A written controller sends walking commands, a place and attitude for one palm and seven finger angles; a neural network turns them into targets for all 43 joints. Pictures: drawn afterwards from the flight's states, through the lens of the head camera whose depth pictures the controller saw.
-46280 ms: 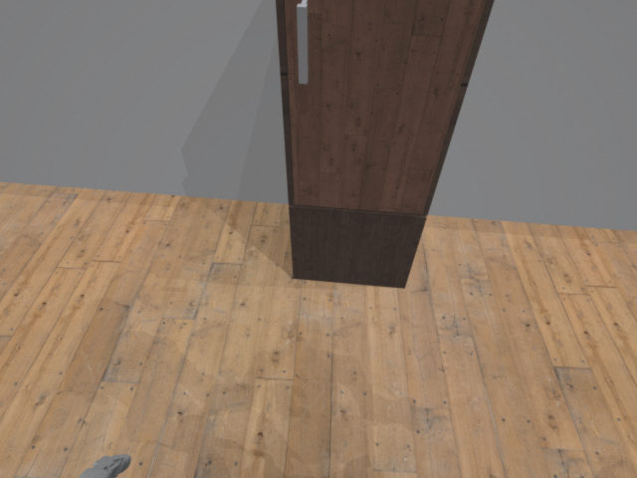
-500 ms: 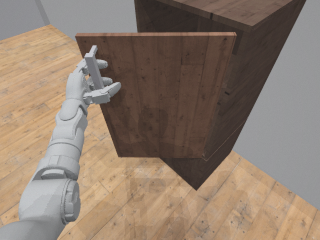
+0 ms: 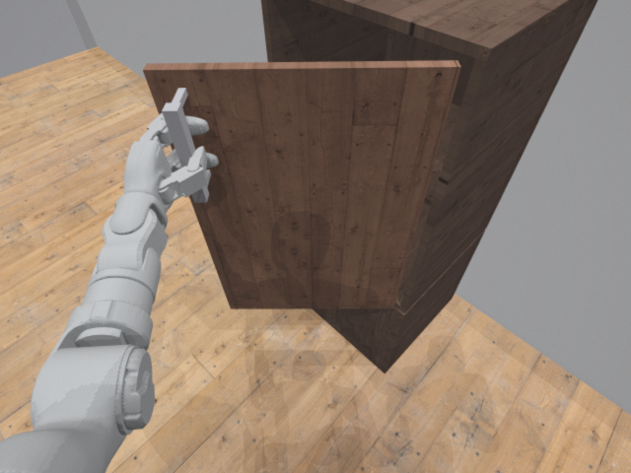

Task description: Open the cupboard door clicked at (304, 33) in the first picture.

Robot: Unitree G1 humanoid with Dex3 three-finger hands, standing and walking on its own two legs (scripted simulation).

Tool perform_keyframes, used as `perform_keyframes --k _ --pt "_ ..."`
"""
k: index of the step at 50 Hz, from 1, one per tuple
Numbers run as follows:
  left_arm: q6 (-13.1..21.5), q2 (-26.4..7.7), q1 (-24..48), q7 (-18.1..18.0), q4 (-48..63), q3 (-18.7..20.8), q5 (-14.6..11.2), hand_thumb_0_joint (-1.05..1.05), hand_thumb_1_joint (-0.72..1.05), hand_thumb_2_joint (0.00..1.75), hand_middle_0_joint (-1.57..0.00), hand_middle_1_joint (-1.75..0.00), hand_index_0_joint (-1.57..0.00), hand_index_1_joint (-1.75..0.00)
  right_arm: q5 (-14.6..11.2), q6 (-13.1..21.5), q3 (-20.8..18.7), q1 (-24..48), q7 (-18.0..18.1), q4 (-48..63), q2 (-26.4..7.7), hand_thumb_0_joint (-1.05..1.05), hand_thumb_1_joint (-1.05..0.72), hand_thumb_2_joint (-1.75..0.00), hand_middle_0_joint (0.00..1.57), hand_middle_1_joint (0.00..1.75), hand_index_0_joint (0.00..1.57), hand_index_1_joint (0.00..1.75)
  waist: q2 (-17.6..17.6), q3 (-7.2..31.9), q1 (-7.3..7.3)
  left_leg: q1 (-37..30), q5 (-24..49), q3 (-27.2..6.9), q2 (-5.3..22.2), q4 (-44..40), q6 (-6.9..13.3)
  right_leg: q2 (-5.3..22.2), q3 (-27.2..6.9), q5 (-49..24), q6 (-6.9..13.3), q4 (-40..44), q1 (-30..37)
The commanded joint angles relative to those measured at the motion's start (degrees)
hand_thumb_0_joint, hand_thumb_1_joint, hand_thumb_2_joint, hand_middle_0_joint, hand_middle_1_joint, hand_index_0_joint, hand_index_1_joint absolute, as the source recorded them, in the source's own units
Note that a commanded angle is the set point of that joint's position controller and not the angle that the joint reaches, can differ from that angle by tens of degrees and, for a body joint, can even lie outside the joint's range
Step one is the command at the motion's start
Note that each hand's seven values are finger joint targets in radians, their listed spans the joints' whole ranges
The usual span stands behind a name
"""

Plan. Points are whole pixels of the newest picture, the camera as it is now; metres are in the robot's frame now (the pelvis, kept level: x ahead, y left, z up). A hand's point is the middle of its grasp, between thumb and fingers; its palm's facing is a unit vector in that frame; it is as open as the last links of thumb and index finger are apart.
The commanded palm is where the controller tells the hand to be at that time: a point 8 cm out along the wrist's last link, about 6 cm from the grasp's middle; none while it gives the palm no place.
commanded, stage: pull the door open along its arc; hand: left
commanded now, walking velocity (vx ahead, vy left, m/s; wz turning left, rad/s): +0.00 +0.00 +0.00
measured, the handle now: (191, 148) +0.51 +0.17 +0.15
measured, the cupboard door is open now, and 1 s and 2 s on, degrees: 45 84 79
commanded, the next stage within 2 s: open thumb and fingers to let go in 1.02 s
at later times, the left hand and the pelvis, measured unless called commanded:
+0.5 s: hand (218, 261) +0.31 +0.10 +0.16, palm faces +0.03 -1.00 +0.08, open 6.3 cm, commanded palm +0.25 +0.18 +0.16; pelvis +0.02 -0.01 +0.00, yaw -1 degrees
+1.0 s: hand (276, 315) +0.24 +0.04 +0.16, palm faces +0.29 -0.96 +0.04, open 6.4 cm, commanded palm +0.17 +0.07 +0.16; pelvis +0.02 -0.04 +0.00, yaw +2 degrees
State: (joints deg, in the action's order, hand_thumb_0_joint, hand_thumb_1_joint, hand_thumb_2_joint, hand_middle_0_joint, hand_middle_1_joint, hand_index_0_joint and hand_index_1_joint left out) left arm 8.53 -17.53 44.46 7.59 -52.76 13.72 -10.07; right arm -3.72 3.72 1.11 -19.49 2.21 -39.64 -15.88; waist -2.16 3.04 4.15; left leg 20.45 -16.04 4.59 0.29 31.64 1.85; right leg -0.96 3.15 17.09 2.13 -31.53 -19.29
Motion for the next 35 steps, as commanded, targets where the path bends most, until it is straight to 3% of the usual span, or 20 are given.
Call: perform_keyframes --k 1,6,9,11,13,16,17,18,19,21,22,25,26,27,31,35 --pt "3.65 -12.44 18.33 0.98 17.04 2.87 -1.36 0.0 0.9 0.9 -0.4 -1.35 -0.4 -1.35 -0.47 2.41 -2.67 1.24 0.67 7.96 -7.76 0.0 -0.9 -0.9 0.2 0.3 0.2 0.3 3.42 18.93 -2.3 -12.05 16.62 -4.06 0.16 -2.21 0.66 0.92 -2.25 -21.95 -0.53 3.42 6.99" --pt "1.64 -11.63 7.3 1.16 25.41 3.81 -2.26 0.0 0.9 0.9 -0.4 -1.35 -0.4 -1.35 -0.72 2.33 -2.86 3.43 0.34 10.38 -7.33 0.0 -0.9 -0.9 0.2 0.3 0.2 0.3 4.06 17.99 -4.23 -12.39 19.15 -2.88 0.24 -2.97 0.82 0.97 -2.35 -25.98 -0.77 4.03 10.15" --pt "0.11 -9.62 0.04 1.19 34.38 3.11 -2.82 0.0 0.9 0.9 -0.4 -1.35 -0.4 -1.35 -0.93 2.51 -2.69 5.78 -0.17 12.21 -6.51 0.0 -0.9 -0.9 0.2 0.3 0.2 0.3 2.52 16.89 -5.21 -13.26 21.3 -2.59 0.25 -3.62 0.65 1.1 -2.09 -28.63 -0.86 4.01 11.43" --pt "-1.04 -10.27 -7.53 0.79 40.03 4.11 -2.99 0.0 0.9 0.9 -0.4 -1.35 -0.4 -1.35 -0.89 2.47 -2.76 7.15 -0.29 13.36 -6.47 0.0 -0.9 -0.9 0.2 0.3 0.2 0.3 3.76 17.17 -6.43 -13.32 21.88 -2.29 0.34 -4.1 0.58 1.45 -1.96 -29.49 -1.02 4.17 13.75" --pt "-2.69 -7.81 -13.98 0.6 47.46 2.9 -3.39 0.0 0.9 0.9 -0.4 -1.35 -0.4 -1.35 -1.22 2.72 -2.44 9.45 -0.5 14.94 -5.63 0.0 -0.9 -0.9 0.2 0.3 0.2 0.3 2.9 16.0 -6.66 -14.34 22.48 -2.0 0.46 -4.61 0.48 1.43 -1.75 -30.18 -1.18 4.21 13.38" --pt "-5.45 -6.66 -28.33 -0.24 58.57 3.35 -3.84 0.0 0.9 0.9 -0.4 -1.35 -0.4 -1.35 -1.01 3.1 -2.28 12.26 -0.59 17.03 -5.15 0.0 -0.9 -0.9 0.2 0.3 0.2 0.3 3.29 15.06 -8.02 -14.72 23.79 -1.78 0.64 -4.66 0.2 1.84 -1.22 -31.26 -1.28 4.03 15.11" --pt "-6.67 -6.04 -31.99 -0.62 61.44 3.45 -3.86 0.0 0.9 0.9 -0.4 -1.35 -0.4 -1.35 -1.17 3.11 -2.05 13.06 -0.78 17.37 -4.67 0.0 -0.9 -0.9 0.2 0.3 0.2 0.3 3.89 14.01 -7.83 -14.47 23.23 -1.55 0.62 -4.94 0.24 1.68 -1.07 -31.63 -1.51 4.16 14.63" --pt "-8.93 -4.75 -33.04 -5.9 66.66 7.75 -5.86 0.0 0.9 0.9 -0.4 -1.35 -0.4 -1.35 -1.2 3.4 -1.73 15.92 -1.04 18.17 -3.0 0.0 -0.9 -0.9 0.2 0.3 0.2 0.3 3.33 13.65 -10.67 -12.88 22.33 -1.42 0.18 -4.58 -0.24 1.45 -0.53 -29.67 -1.52 4.68 14.72" --pt "-10.93 -0.77 -34.94 -9.43 71.37 4.06 -5.04 0.0 0.9 0.9 -0.4 -1.35 -0.4 -1.35 -0.93 3.54 -1.4 16.98 -1.47 18.08 -2.32 0.0 -0.9 -0.9 0.2 0.3 0.2 0.3 2.76 12.08 -9.73 -13.1 21.86 -1.28 0.19 -4.71 -0.6 1.41 -0.17 -28.73 -1.57 4.68 14.09" --pt "-14.55 1.53 -42.25 -14.79 76.31 2.24 -3.45 0.0 0.9 0.9 -0.4 -1.35 -0.4 -1.35 -0.48 2.95 -1.48 17.81 -2.06 17.62 -2.27 0.0 -0.9 -0.9 0.2 0.3 0.2 0.3 5.62 8.57 -9.35 -12.2 20.69 -1.82 0.62 -4.9 -1.11 1.27 0.48 -25.71 -1.48 5.03 13.06" --pt "-15.84 3.45 -46.0 -16.59 79.37 0.81 -2.85 0.0 0.9 0.9 -0.4 -1.35 -0.4 -1.35 -0.34 2.23 -1.46 18.05 -2.47 17.81 -1.9 0.0 -0.9 -0.9 0.2 0.3 0.2 0.3 4.44 8.93 -9.15 -12.87 20.53 -1.41 0.62 -4.61 -0.93 1.09 0.34 -26.03 -1.65 5.02 12.41" --pt "-18.69 4.85 -46.84 -21.76 85.36 -1.99 -0.14 0.0 0.9 0.9 -0.4 -1.35 -0.4 -1.35 0.47 -0.1 -1.09 18.83 -2.79 17.81 -1.38 0.0 -0.9 -0.9 0.2 0.3 0.2 0.3 3.78 8.48 -8.25 -12.67 20.01 -1.31 0.32 -3.31 -1.07 1.21 0.03 -26.84 -1.72 4.26 11.88" --pt "-19.38 4.39 -48.78 -23.43 85.51 -2.05 0.96 0.0 0.9 0.9 -0.4 -1.35 -0.4 -1.35 1.03 -0.94 -1.18 18.83 -2.67 17.34 -1.49 0.0 -0.9 -0.9 0.2 0.3 0.2 0.3 5.03 7.53 -8.26 -12.34 19.27 -1.54 0.4 -3.02 -0.99 1.2 -0.12 -26.28 -1.68 4.57 11.83" --pt "-20.04 6.97 -49.2 -24.43 86.72 -5.03 1.61 0.0 0.9 0.9 -0.4 -1.35 -0.4 -1.35 1.02 -1.79 -0.81 19.61 -2.89 17.79 -0.92 0.0 -0.9 -0.9 0.2 0.3 0.2 0.3 3.96 6.79 -7.8 -12.21 18.71 -1.35 0.27 -2.82 -0.92 1.33 -0.33 -25.66 -1.68 4.8 11.05" --pt "-21.29 9.0 -50.27 -28.35 88.63 -8.35 3.52 0.0 0.9 0.9 -0.4 -1.35 -0.4 -1.35 1.82 -4.44 -0.25 21.34 -2.83 17.69 0.06 0.0 -0.9 -0.9 0.2 0.3 0.2 0.3 3.98 6.23 -7.38 -12.31 16.71 -1.75 -0.22 -1.14 -0.74 1.81 -1.44 -25.32 -1.79 5.97 10.74" --pt "-21.95 13.26 -53.6 -30.95 89.8 -13.41 5.17 0.0 0.9 0.9 -0.4 -1.35 -0.4 -1.35 2.19 -5.84 0.06 22.43 -3.5 18.57 0.81 0.0 -0.9 -0.9 0.2 0.3 0.2 0.3 5.13 6.86 -7.25 -11.32 16.16 -2.28 -0.32 -0.37 -0.83 2.8 -1.92 -27.63 -2.32 5.72 11.33"
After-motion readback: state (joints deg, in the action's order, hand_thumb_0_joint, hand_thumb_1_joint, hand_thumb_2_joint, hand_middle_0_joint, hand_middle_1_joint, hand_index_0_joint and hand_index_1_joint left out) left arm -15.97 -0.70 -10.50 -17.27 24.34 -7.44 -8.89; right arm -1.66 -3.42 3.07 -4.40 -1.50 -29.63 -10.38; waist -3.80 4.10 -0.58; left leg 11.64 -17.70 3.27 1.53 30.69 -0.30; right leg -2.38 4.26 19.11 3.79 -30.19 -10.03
